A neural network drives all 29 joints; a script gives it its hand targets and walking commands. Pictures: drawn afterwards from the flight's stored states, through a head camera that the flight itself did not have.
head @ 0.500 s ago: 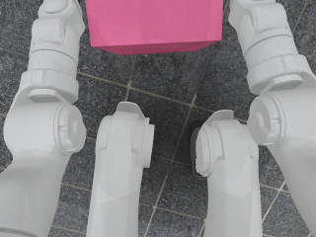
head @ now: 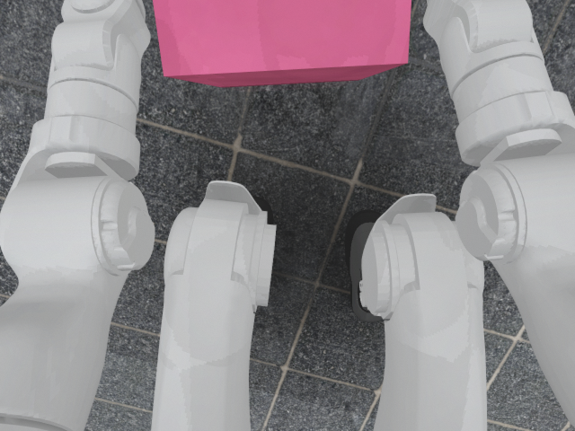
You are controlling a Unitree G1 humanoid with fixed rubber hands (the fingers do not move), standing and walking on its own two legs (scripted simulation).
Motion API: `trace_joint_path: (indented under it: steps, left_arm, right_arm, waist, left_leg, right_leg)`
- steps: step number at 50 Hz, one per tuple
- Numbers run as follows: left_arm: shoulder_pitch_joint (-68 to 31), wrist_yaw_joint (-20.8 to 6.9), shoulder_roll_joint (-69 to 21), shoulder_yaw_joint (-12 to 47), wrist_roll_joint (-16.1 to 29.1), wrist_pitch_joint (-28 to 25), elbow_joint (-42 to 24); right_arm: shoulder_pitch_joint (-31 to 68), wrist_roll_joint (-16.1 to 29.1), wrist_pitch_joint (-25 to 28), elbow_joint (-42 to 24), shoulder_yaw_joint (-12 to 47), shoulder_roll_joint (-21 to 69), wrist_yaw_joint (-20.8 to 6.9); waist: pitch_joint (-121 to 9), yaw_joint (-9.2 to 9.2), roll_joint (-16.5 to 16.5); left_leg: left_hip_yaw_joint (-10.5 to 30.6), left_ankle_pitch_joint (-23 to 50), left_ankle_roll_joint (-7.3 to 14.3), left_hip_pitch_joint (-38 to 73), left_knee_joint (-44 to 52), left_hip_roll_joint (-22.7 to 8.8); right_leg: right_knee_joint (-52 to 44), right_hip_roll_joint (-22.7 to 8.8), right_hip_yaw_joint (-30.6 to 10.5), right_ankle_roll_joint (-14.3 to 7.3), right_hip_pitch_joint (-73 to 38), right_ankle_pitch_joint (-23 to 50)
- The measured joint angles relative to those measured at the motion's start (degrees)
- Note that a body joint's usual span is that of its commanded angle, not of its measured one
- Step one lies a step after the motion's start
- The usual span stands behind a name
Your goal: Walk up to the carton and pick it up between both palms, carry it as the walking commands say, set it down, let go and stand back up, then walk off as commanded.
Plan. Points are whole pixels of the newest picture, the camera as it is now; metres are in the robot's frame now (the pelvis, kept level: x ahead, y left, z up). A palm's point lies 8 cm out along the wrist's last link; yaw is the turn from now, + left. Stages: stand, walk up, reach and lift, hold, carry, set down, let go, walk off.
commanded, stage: set down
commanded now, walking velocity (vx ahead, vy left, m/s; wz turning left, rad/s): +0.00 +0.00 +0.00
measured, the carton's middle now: out of the picture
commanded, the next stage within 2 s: let go in 1.80 s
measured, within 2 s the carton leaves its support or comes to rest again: neither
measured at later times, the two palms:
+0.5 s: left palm out of the picture +0.54 +0.25 -0.16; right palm out of the picture +0.58 -0.12 -0.16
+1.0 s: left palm out of the picture +0.54 +0.26 -0.02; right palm out of the picture +0.59 -0.12 -0.03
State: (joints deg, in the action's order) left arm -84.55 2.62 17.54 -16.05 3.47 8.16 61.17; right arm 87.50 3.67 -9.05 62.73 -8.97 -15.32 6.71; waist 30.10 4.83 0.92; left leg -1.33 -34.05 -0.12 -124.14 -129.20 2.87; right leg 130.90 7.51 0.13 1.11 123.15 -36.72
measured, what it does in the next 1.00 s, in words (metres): rises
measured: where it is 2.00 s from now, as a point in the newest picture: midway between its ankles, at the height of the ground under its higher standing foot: (307, 277)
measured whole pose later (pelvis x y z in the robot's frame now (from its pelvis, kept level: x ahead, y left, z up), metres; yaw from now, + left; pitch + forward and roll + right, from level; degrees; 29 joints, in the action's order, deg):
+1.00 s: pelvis -0.01 +0.00 +0.10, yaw +1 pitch +30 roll -1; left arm -84.6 5.8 24.4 -11.1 10.5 18.4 44.4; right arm 88.5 8.2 -19.3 48.3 -9.2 -22.8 8.1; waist 30.0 4.5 0.5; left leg 0.5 -29.6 0.7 -110.7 -110.1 3.5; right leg 110.9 5.0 0.5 0.5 108.3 -33.0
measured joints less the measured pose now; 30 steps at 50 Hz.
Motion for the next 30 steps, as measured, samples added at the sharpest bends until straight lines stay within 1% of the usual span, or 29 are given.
trace_joint_path:
  steps: [6, 14, 22, 26, 30]
  left_arm:
    - [-2.2, 1.9, 1.6, 1.8, 3.0, -2.5, 3.4]
    - [-2.9, 2.0, 4.3, 4.5, 6.1, -3.9, 4.2]
    - [-0.7, 2.3, 5.7, 6.5, 8.8, -3.1, 0.9]
    - [0.0, 3.0, 5.9, 6.9, 9.7, -1.6, -3.5]
    - [-0.1, 3.5, 5.8, 6.7, 9.7, 0.9, -7.4]
  right_arm:
    - [2.4, 2.3, 1.0, 1.4, 3.0, -1.8, 1.6]
    - [3.0, 4.9, 1.9, 2.1, 5.3, -4.8, 1.2]
    - [1.5, 6.7, 1.3, -0.6, 6.0, -6.0, 1.2]
    - [1.0, 7.0, -0.2, -4.3, 5.9, -6.6, 1.6]
    - [0.7, 6.9, -2.3, -7.4, 5.1, -7.1, 2.1]
  waist:
    - [-0.2, -0.3, -0.7]
    - [-0.3, 0.05, -0.6]
    - [-0.2, -0.01, -0.6]
    - [-0.1, -0.11, -0.7]
    - [-0.1, 0.0, -0.6]
  left_leg:
    - [-0.2, 0.4, 0.3, -0.5, 0.8, -0.1]
    - [-0.1, 0.3, 0.7, -1.0, 1.3, -0.8]
    - [-0.3, 0.3, 1.3, -1.5, 1.1, -1.3]
    - [-0.3, 0.7, 1.4, -1.2, 1.6, -1.1]
    - [0.1, 1.2, 1.3, 0.1, 3.2, -0.5]
  right_leg:
    - [-0.7, -0.6, 0.0, -0.1, 0.3, 0.1]
    - [-1.4, -1.0, 0.4, -0.4, 0.8, 0.1]
    - [-1.4, -1.4, 0.6, -0.4, 1.0, 0.1]
    - [-1.9, -1.7, 0.6, -0.3, 0.5, 0.2]
    - [-3.5, -2.1, 0.8, -0.5, -1.1, 0.3]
